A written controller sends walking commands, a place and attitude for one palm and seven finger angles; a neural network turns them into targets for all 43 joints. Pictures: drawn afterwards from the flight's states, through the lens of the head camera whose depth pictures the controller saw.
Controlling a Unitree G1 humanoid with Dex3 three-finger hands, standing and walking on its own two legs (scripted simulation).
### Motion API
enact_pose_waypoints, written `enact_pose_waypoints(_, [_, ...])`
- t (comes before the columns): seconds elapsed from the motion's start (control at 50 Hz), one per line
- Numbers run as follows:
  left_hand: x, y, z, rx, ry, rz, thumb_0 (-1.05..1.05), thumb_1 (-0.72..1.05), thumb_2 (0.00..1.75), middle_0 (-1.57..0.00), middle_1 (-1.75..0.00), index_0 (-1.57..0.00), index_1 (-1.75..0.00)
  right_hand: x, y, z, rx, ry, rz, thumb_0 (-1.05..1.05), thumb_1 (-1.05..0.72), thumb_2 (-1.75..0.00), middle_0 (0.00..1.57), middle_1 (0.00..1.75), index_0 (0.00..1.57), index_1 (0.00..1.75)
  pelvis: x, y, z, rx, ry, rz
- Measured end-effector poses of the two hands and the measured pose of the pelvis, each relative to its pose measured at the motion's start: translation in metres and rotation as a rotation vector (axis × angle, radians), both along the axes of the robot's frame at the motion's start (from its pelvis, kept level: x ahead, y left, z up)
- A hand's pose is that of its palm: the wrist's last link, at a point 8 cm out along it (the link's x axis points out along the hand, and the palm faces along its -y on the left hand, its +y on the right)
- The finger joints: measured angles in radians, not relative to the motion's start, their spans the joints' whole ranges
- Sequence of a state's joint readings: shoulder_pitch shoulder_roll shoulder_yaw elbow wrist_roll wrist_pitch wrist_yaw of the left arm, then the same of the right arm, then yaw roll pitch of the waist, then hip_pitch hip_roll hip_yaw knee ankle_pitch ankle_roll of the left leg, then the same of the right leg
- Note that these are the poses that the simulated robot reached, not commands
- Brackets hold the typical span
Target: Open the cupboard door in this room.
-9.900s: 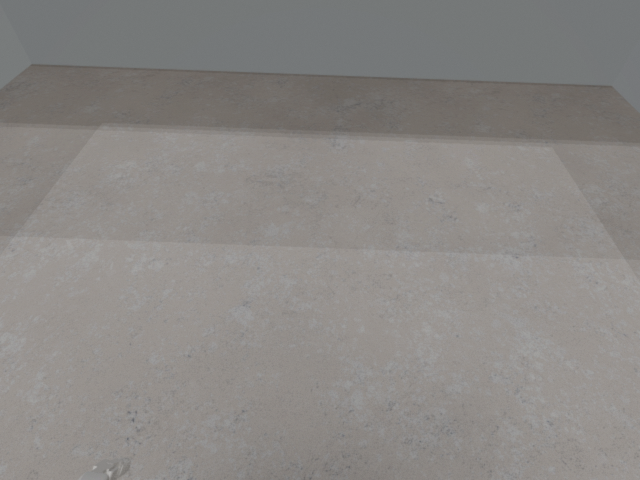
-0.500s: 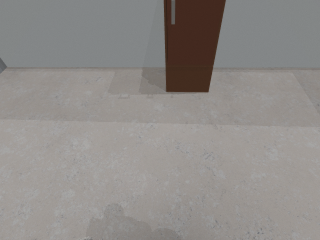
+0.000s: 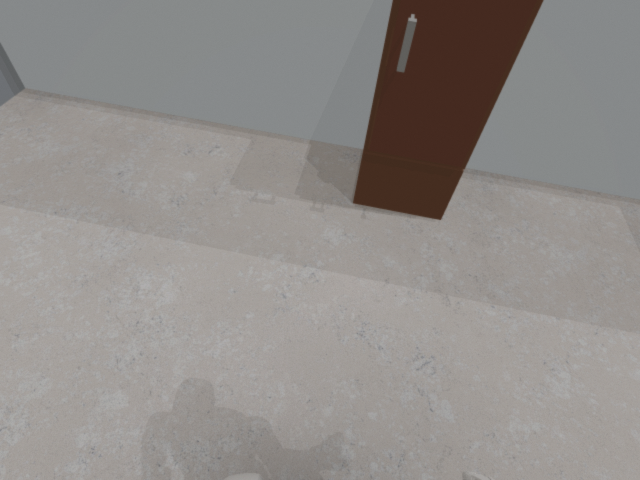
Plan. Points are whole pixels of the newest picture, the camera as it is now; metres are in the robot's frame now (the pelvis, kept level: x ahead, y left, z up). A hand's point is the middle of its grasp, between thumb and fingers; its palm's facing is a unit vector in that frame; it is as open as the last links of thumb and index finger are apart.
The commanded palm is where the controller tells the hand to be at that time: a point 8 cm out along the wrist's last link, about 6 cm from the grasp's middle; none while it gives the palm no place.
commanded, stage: stand and wait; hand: left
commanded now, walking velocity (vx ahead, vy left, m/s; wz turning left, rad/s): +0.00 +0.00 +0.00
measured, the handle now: (406, 43) +1.28 -0.10 -0.02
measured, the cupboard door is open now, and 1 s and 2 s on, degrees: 0 0 0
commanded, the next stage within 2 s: look at it before walking up in 1.16 s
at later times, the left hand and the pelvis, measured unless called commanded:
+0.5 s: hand (207, 477) +0.14 +0.17 -0.16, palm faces -0.01 -0.97 -0.23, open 7.3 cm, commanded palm none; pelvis +0.09 -0.02 +0.01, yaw -1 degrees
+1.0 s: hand out of the picture +0.07 +0.11 -0.16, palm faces +0.06 -0.99 -0.15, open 7.4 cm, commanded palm none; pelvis +0.11 -0.04 +0.01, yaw +1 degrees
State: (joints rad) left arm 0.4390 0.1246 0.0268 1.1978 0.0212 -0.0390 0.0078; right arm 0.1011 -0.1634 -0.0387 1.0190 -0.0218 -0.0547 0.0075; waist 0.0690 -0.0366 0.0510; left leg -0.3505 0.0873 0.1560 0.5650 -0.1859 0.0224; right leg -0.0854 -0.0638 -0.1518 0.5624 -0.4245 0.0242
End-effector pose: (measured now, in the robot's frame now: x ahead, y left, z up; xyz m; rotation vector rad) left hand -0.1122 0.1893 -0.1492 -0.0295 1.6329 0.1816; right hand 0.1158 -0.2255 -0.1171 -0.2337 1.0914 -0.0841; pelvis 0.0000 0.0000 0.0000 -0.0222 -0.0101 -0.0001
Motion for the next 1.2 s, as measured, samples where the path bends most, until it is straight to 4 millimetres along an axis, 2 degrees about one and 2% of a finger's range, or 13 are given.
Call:
enact_pose_waypoints(0.06, [0.029, 0.014, 0.0, 0.004, 0.004, -0.044, 0.0, 0.91, 0.89, -0.2, -0.3, -0.2, -0.3, 0.007, 0.015, 0.0, 0.01, 0.001, -0.023, 0.0, -0.91, -0.9, 0.2, 0.29, 0.2, 0.3, 0.015, 0.008, 0.003, 0.004, -0.008, -0.025])
enact_pose_waypoints(0.12, [0.073, 0.029, 0.004, 0.03, -0.056, -0.084, 0.01, 0.91, 0.89, -0.2, -0.3, -0.2, -0.3, -0.001, 0.023, -0.002, 0.028, 0.036, -0.079, 0.0, -0.92, -0.9, 0.2, 0.29, 0.2, 0.3, 0.026, 0.013, 0.008, 0.003, -0.008, -0.025])
enact_pose_waypoints(0.22, [0.155, 0.045, 0.009, 0.092, -0.219, -0.137, 0.0, 0.91, 0.9, -0.19, -0.3, -0.2, -0.3, -0.011, 0.008, -0.006, 0.01, 0.093, -0.125, -0.03, -0.96, -0.9, 0.21, 0.3, 0.2, 0.3, 0.041, 0.013, 0.01, 0.021, -0.006, -0.014])
enact_pose_waypoints(0.28, [0.195, 0.048, 0.012, 0.137, -0.306, -0.156, 0.01, 0.92, 0.9, -0.19, -0.3, -0.2, -0.3, -0.023, 0.001, -0.016, 0.022, 0.158, -0.138, -0.02, -0.95, -0.9, 0.2, 0.3, 0.2, 0.3, 0.052, 0.005, 0.006, 0.042, -0.012, -0.011])
enact_pose_waypoints(0.34, [0.22, 0.044, 0.017, 0.161, -0.354, -0.174, 0.01, 0.92, 0.9, -0.19, -0.3, -0.2, -0.3, -0.033, -0.003, -0.026, 0.049, 0.214, -0.16, -0.01, -0.94, -0.9, 0.2, 0.29, 0.2, 0.3, 0.064, -0.002, 0.005, 0.04, -0.021, -0.013])
enact_pose_waypoints(0.42, [0.238, 0.033, 0.025, 0.155, -0.362, -0.193, 0.0, 0.92, 0.9, -0.19, -0.3, -0.2, -0.3, -0.045, 0.001, -0.027, 0.084, 0.275, -0.176, 0.0, -0.92, -0.9, 0.2, 0.29, 0.2, 0.3, 0.079, -0.008, 0.01, 0.037, -0.006, -0.011])
enact_pose_waypoints(0.52, [0.245, 0.024, 0.026, 0.157, -0.328, -0.191, 0.0, 0.93, 0.89, -0.19, -0.3, -0.2, -0.3, -0.058, 0.006, -0.024, 0.112, 0.346, -0.183, 0.0, -0.92, -0.9, 0.2, 0.29, 0.2, 0.3, 0.091, -0.018, 0.013, 0.037, 0.009, -0.009])
enact_pose_waypoints(0.62, [0.236, 0.016, 0.025, 0.158, -0.279, -0.167, 0.0, 0.94, 0.89, -0.2, -0.3, -0.2, -0.3, -0.063, 0.005, -0.023, 0.117, 0.397, -0.183, 0.01, -0.91, -0.9, 0.2, 0.29, 0.2, 0.3, 0.1, -0.026, 0.014, 0.035, 0.013, -0.002])
enact_pose_waypoints(0.76, [0.21, -0.001, 0.021, 0.134, -0.207, -0.135, 0.0, 0.92, 0.89, -0.2, -0.3, -0.2, -0.3, -0.047, -0.008, -0.024, 0.098, 0.384, -0.173, 0.01, -0.91, -0.9, 0.2, 0.29, 0.2, 0.3, 0.107, -0.034, 0.013, 0.032, 0.006, 0.003])
enact_pose_waypoints(0.88, [0.19, -0.02, 0.017, 0.095, -0.168, -0.109, 0.0, 0.91, 0.89, -0.2, -0.3, -0.2, -0.3, -0.026, -0.019, -0.022, 0.074, 0.338, -0.151, 0.01, -0.91, -0.9, 0.2, 0.29, 0.2, 0.3, 0.107, -0.038, 0.013, 0.03, -0.001, 0.007])
enact_pose_waypoints(0.96, [0.181, -0.029, 0.015, 0.074, -0.154, -0.096, 0.0, 0.91, 0.89, -0.2, -0.3, -0.2, -0.3, -0.02, -0.027, -0.02, 0.054, 0.323, -0.143, 0.01, -0.92, -0.9, 0.2, 0.29, 0.2, 0.3, 0.106, -0.039, 0.014, 0.028, -0.003, 0.009])
enact_pose_waypoints(1.08, [0.173, -0.034, 0.015, 0.061, -0.141, -0.091, 0.0, 0.9, 0.89, -0.2, -0.3, -0.2, -0.3, -0.018, -0.031, -0.018, 0.043, 0.315, -0.138, 0.01, -0.92, -0.9, 0.2, 0.29, 0.2, 0.3, 0.103, -0.04, 0.014, 0.026, -0.004, 0.011])
enact_pose_waypoints(1.2, [0.173, -0.028, 0.016, 0.071, -0.146, -0.097, 0.0, 0.9, 0.89, -0.2, -0.3, -0.2, -0.3, -0.025, -0.027, -0.018, 0.051, 0.327, -0.142, 0.01, -0.92, -0.9, 0.2, 0.29, 0.2, 0.3, 0.101, -0.039, 0.014, 0.024, -0.003, 0.01])
